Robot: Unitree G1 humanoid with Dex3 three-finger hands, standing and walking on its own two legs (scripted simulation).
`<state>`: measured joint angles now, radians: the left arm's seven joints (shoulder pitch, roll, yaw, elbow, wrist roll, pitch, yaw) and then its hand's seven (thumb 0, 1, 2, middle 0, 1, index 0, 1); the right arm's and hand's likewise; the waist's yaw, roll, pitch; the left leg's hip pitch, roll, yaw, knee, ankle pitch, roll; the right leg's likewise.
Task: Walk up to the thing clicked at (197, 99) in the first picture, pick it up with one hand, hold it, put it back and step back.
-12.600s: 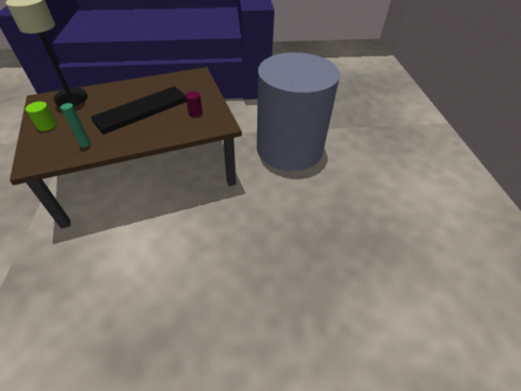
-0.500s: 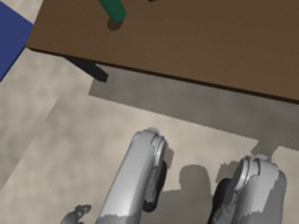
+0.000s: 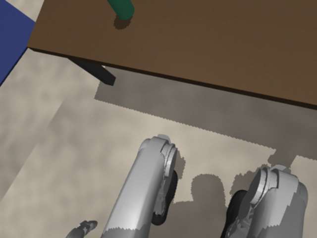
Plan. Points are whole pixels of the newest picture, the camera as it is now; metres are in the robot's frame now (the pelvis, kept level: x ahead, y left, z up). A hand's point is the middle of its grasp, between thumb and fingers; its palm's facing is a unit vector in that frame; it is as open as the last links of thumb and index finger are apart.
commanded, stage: settle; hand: right
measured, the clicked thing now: out of the picture +0.61 -0.28 +0.02
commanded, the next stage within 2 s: lift in 1.14 s
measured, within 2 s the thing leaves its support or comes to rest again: leaves its support in 0.18 s
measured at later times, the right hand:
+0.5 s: hand out of the picture +0.60 -0.29 +0.12, palm faces +0.31 +0.95 -0.06, open 9.9 cm
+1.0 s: hand out of the picture +0.60 -0.30 +0.16, palm faces +0.32 +0.95 -0.04, open 9.9 cm
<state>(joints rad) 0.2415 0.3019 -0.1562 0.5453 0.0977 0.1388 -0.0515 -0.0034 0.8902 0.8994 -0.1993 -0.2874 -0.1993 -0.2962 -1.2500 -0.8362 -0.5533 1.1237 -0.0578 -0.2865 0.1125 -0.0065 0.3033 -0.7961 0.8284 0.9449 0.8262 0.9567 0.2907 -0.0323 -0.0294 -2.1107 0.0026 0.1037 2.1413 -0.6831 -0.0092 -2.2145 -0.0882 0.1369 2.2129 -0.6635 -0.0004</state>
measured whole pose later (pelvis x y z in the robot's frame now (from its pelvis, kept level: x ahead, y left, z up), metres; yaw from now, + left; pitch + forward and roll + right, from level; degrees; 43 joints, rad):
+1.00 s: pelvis +0.01 +0.00 +0.11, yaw -2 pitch +38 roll +6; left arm 0.26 0.27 -0.09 0.60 0.04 0.08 -0.02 0.00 0.89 0.90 -0.20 -0.29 -0.20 -0.30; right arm -1.20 -0.76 -0.51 1.13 -0.02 -0.26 0.11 -0.01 0.45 -1.06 0.77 1.13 0.78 1.14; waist 0.25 -0.04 -0.10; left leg -1.82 0.00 0.08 1.80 -0.64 0.00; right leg -1.90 -0.10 0.08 1.86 -0.63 0.00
